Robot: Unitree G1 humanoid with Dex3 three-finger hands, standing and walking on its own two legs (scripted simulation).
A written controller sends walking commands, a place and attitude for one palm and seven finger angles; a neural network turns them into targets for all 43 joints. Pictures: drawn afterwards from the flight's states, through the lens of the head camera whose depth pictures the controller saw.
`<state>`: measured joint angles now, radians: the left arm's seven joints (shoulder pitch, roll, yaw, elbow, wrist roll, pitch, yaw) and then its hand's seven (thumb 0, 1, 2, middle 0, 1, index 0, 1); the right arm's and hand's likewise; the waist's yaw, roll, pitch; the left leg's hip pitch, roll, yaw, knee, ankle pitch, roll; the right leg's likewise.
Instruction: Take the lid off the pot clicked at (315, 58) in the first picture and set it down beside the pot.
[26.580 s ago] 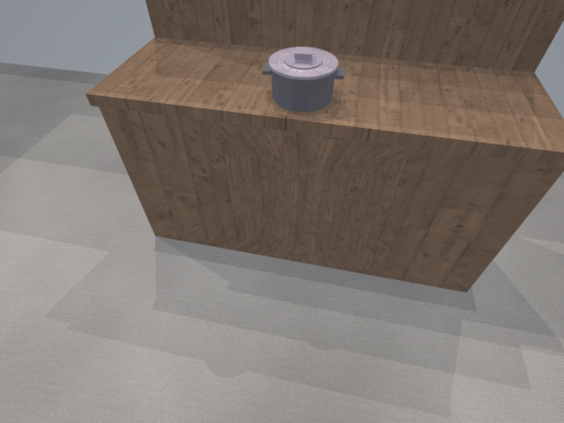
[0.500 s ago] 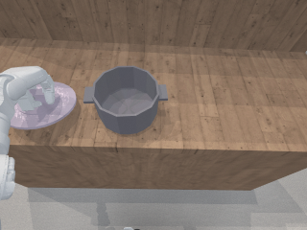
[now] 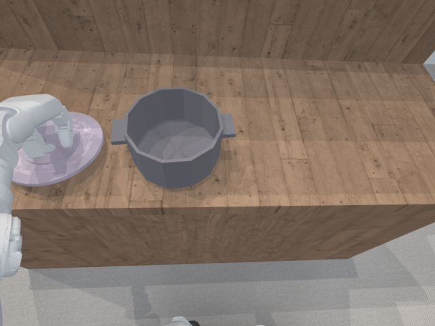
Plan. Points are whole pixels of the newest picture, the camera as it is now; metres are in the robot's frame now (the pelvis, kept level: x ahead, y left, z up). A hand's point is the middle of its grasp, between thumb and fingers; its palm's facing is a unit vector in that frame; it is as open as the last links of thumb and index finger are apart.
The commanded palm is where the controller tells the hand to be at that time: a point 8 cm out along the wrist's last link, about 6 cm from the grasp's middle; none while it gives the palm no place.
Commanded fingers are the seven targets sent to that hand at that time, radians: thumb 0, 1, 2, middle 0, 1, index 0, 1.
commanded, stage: lower the lid onto the table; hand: left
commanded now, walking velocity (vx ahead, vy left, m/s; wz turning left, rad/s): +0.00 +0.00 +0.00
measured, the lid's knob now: (47, 136) +0.47 +0.32 +0.02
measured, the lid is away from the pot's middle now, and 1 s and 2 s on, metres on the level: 0.25 0.25 0.25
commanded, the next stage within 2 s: open the fingers wide in 0.74 s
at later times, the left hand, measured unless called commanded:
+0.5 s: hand (45, 140) +0.44 +0.31 +0.04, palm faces -0.48 -0.08 -0.87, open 5.1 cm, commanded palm +0.48 +0.29 +0.08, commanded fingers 0.00 0.50 1.23 -0.74 -0.84 -1.12 -1.01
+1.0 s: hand (45, 146) +0.43 +0.31 +0.04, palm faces -0.45 -0.06 -0.89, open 5.1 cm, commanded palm +0.45 +0.30 +0.08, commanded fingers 0.00 0.40 1.07 -0.65 -0.86 -0.94 -0.99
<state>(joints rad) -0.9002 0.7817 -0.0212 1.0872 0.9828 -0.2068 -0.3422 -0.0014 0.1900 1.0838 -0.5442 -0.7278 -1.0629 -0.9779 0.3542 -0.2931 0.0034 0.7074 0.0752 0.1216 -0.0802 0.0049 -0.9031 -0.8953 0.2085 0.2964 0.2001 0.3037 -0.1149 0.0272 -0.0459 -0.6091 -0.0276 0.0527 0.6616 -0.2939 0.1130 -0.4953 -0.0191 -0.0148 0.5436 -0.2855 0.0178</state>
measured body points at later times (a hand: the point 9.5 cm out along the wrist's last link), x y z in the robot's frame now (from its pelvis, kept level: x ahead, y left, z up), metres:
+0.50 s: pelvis -0.02 +0.00 -0.02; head +0.08 +0.03 +0.42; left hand +0.46 +0.31 +0.09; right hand -0.01 -0.28 -0.13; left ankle +0.01 +0.04 -0.72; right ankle -0.02 -0.17 -0.72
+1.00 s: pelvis -0.02 +0.00 -0.02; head +0.07 +0.02 +0.42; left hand +0.45 +0.31 +0.09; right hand -0.02 -0.28 -0.13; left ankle +0.01 +0.04 -0.72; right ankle -0.02 -0.17 -0.72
